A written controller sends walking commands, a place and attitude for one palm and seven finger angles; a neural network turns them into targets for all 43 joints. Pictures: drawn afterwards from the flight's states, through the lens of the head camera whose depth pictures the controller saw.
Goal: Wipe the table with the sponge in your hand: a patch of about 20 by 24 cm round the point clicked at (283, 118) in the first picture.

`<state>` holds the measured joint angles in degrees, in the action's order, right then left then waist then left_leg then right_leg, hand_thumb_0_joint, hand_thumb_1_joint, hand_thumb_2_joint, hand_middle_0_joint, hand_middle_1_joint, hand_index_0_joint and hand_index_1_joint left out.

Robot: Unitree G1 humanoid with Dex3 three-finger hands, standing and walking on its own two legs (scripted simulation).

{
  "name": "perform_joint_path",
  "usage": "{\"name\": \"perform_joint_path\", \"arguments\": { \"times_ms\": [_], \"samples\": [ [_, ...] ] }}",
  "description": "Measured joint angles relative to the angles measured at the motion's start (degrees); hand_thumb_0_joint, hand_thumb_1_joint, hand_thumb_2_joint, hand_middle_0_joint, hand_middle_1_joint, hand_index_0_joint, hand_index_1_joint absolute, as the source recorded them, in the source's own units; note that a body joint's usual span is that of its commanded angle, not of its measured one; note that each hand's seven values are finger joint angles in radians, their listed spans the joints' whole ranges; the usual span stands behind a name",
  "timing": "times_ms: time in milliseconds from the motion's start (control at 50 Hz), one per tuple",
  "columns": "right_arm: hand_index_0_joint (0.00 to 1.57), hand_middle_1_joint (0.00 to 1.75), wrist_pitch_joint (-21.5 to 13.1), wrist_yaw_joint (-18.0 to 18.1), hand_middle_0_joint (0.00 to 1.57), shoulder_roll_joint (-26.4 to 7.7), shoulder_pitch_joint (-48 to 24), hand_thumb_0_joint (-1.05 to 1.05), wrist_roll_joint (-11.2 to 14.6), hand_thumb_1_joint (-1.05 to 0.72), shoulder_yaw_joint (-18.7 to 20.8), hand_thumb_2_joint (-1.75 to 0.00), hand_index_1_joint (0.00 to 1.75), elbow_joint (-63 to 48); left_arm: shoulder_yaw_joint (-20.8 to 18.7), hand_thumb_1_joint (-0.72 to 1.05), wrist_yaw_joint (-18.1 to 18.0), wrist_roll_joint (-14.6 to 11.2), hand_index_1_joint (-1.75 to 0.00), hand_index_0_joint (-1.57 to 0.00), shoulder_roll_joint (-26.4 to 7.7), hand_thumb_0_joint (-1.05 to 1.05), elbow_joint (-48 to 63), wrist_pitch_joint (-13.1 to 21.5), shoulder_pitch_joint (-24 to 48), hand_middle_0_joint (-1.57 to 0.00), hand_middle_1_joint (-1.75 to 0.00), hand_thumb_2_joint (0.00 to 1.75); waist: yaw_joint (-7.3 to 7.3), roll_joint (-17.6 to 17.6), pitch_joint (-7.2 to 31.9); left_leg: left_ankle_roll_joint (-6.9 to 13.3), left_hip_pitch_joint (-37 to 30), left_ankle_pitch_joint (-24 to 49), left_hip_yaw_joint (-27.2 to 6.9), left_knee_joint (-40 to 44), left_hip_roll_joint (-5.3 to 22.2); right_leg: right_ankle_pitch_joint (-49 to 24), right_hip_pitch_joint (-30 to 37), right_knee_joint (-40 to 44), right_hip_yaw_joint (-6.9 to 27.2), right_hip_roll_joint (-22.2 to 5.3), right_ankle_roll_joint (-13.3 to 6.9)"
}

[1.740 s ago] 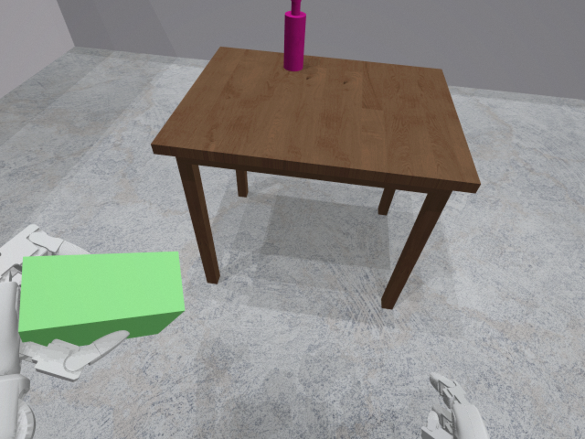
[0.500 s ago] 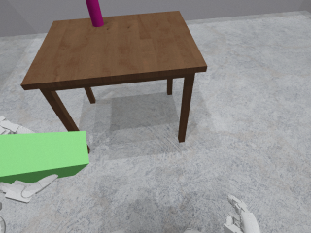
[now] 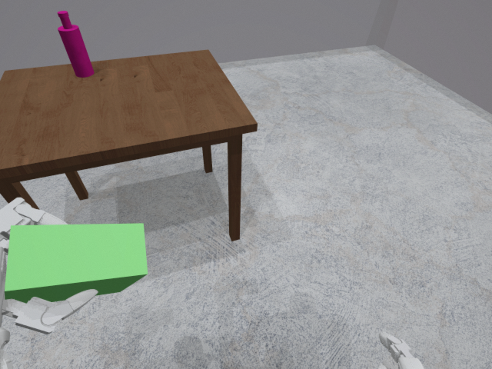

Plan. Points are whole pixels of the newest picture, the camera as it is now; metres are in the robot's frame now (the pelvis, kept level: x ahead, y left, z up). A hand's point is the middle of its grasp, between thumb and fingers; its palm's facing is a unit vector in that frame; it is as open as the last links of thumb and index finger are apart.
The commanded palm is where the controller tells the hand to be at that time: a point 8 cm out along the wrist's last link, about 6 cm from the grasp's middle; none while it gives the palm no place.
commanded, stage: take the last steps up to it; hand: left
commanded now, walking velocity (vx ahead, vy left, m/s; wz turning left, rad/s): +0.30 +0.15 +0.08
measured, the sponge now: (96, 263) +0.22 +0.20 +0.14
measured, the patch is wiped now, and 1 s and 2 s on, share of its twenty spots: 0.00 0.00 0.00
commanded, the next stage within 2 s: come to a stop and stand still in 1.98 s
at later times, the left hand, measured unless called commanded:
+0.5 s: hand (83, 225) +0.25 +0.22 +0.17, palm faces +0.34 -0.77 -0.55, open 10.3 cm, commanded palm +0.20 +0.27 +0.18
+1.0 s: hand (87, 158) +0.37 +0.26 +0.18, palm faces +0.40 -0.74 -0.54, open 10.3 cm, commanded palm +0.32 +0.31 +0.18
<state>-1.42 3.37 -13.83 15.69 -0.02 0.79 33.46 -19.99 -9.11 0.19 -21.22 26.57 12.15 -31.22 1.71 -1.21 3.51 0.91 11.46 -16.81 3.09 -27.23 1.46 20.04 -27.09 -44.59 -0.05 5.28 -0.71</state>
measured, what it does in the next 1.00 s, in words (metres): walks ahead: right foot, then left foot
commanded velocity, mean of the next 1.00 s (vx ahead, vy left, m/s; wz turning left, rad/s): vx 0.30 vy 0.15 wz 0.07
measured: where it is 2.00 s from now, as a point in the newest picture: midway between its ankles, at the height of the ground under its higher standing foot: (208, 351)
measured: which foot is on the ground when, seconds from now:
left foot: down 0.00-0.18, up 0.20-0.64, down 0.66-1.00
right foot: up 0.00-0.14, down 0.16-0.66, up 0.68-0.96, down 0.98-1.00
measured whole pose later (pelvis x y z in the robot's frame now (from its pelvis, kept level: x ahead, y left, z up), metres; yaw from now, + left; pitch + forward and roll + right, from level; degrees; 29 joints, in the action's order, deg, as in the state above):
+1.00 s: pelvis +0.16 +0.02 -0.01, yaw +1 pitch +1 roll +1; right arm -6.0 2.6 -8.7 13.7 0.4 -1.2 36.7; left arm -21.5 -8.2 -0.4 -23.0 28.7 13.9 -28.7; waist -0.4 3.7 -1.6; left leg 0.5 15.1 -21.8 8.0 -37.5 3.9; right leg 16.9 -19.4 -35.6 -10.8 -3.1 -1.1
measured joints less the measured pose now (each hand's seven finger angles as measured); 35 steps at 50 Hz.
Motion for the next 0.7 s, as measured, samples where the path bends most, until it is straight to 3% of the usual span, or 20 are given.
{"name": "perform_joint_path", "arguments": {
  "times_ms": [60, 140, 180, 240, 280, 320, 380, 420, 500, 580, 660, 700],
  "samples": [
    [0.2, 0.3, -1.71, -0.02, 0.19, 1.44, 1.89, 0.01, 0.09, -0.91, -0.28, -0.9, 0.3, 1.36, 0.41, -0.5, 0.13, 0.69, -1.33, -0.73, 1.25, -0.01, -2.97, -0.9, -0.46, -0.72, -1.33, 0.98, -0.16, 1.69, 1.82, -0.28, -1.14, -1.09, -0.3, -0.2, 1.01, 1.58, 0.68, -7.19, -3.53, -2.43, 1.18],
    [0.2, 0.3, -3.23, 0.23, 0.2, 2.95, 2.28, 0.01, -0.13, -0.91, -1.47, -0.9, 0.3, 3.31, 1.0, -0.5, 0.13, 1.04, -1.33, -0.73, 1.82, -0.01, -4.68, -1.64, 2.08, -0.72, -1.33, 0.98, -1.47, 3.03, 1.24, -2.01, -1.38, -3.01, 0.13, -3.02, 1.79, 3.68, 8.06, 4.7, -6.44, -5.47, 1.96],
    [0.2, 0.3, -3.69, 0.16, 0.2, 3.26, 1.35, 0.01, -0.24, -0.9, -1.88, -0.9, 0.3, 4.02, 1.31, -0.5, 0.24, 1.36, -1.33, -0.73, 1.57, -0.01, -5.3, -1.2, 5.32, -0.72, -1.33, 0.98, -1.85, 3.99, -0.43, -1.64, 0.6, -5.72, -0.33, -8.3, 2.45, -2.21, 10.76, 10.5, -7.89, -5.59, 0.06],
    [0.21, 0.3, -2.82, -0.53, 0.2, 3.07, -1.21, 0.01, -0.27, -0.9, -1.41, -0.9, 0.3, 6.61, 2.92, -0.5, 1.01, 1.28, -1.33, -0.73, 2.27, -0.01, -6.84, -0.17, 10.26, -0.72, -1.33, 0.98, -1.35, 4.72, -3.11, -0.44, 8.45, -8.06, -2.7, -27.13, 0.99, -1.92, 10.71, 8.47, -9.56, -5.81, -3.4],
    [0.21, 0.3, -1.89, -1.14, 0.2, 2.75, -2.35, 0.01, -0.27, -0.9, -1.1, -0.9, 0.3, 7.11, 2.89, -0.51, 1.7, 0.81, -1.33, -0.73, 2.78, -0.01, -6.88, 0.99, 9.68, -0.72, -1.33, 0.98, -1.15, 4.02, -3.84, -0.87, 12.95, -4.81, -2.31, -35.77, 0.2, -1.94, 11.56, 10.32, -8.92, -6.16, -3.75],
    [0.21, 0.3, -1.14, -1.39, 0.2, 2.31, -3.07, 0.01, -0.18, -0.9, -0.73, -0.9, 0.3, 6.37, 2.09, -0.51, 2.25, 0.52, -1.33, -0.73, 2.49, -0.01, -5.9, 2.18, 6.64, -0.72, -1.33, 0.98, -0.21, 3.56, -4.26, -1.36, 16.49, -1.69, -1.71, -39.24, 0.66, -3.34, 12.51, 13.23, -8.27, -6.31, -3.55],
    [0.21, 0.3, -0.96, -1.36, 0.2, 1.53, -3.26, 0.01, -0.17, -0.91, 0.06, -0.9, 0.3, 4.91, 0.72, -0.51, 2.52, 0.5, -1.33, -0.73, 0.73, -0.01, -4.11, 3.63, 2.45, -0.72, -1.33, 0.98, 0.93, 2.63, -5.27, -1.85, 19.54, 1.35, -0.92, -36.6, 2.13, -4.96, 14.24, 17.25, -8.07, -6.85, -3.37],
    [0.21, 0.3, -1.08, -1.24, 0.2, 0.84, -3.01, 0.01, -0.17, -0.91, 0.68, -0.9, 0.3, 4.1, -0.24, -0.51, 2.34, 0.44, -1.33, -0.73, -0.5, -0.01, -2.95, 4.15, 0.92, -0.72, -1.33, 0.98, 0.87, 1.9, -6.07, -1.82, 19.94, 2.63, -0.19, -31.09, 3.12, -5.38, 15.22, 18.87, -8.09, -7.37, -3.11],
    [0.2, 0.3, -1.81, -0.99, 0.2, -0.7, -2.18, 0.01, -0.09, -0.91, 2.0, -0.9, 0.3, 2.98, -1.33, -0.51, 1.31, 0.18, -1.33, -0.73, -1.1, -0.01, -0.54, 4.03, 0.08, -0.72, -1.33, 0.98, -0.6, 0.94, -7.21, -1.03, 17.7, 3.17, 1.78, -18.57, 3.9, -4.55, 16.53, 19.32, -7.71, -8.49, -2.2],
    [0.2, 0.3, -2.6, -0.56, 0.19, -1.15, -1.36, 0.01, 0.04, -0.91, 2.67, -0.9, 0.3, 2.53, -0.84, -0.51, 0.16, 0.02, -1.33, -0.73, 0.01, -0.01, 1.06, 3.36, 0.88, -0.72, -1.33, 0.98, -2.13, 0.06, -6.51, -0.16, 12.55, 3.09, 4.33, -9.63, 2.91, -1.78, 17.62, 17.25, -7.01, -9.65, -0.72],
    [0.2, 0.3, -3.25, 0.13, 0.19, -0.54, -1.35, 0.01, 0.16, -0.91, 2.4, -0.9, 0.3, 1.55, -0.33, -0.51, -0.63, -0.13, -1.33, -0.73, 0.82, -0.01, 1.33, 3.02, 3.31, -0.72, -1.33, 0.98, -2.53, -0.51, -4.6, 0.74, 5.27, 4.33, 6.41, -1.66, 1.4, 3.99, 16.83, 9.9, -6.06, -10.61, 1.26],
    [0.2, 0.3, -3.17, 0.27, 0.19, 1.37, -3.19, 0.01, 0.45, -0.91, 2.07, -0.9, 0.3, 1.52, -0.57, -0.51, -0.95, -0.2, -1.33, -0.73, 0.67, -0.01, -0.4, 2.57, 6.26, -0.72, -1.33, 0.98, -2.33, -2.19, -5.06, 0.34, 5.34, 2.55, 7.39, -4.82, 0.49, 8.14, 13.2, -0.81, -3.78, -11.3, 1.13]
  ]
}}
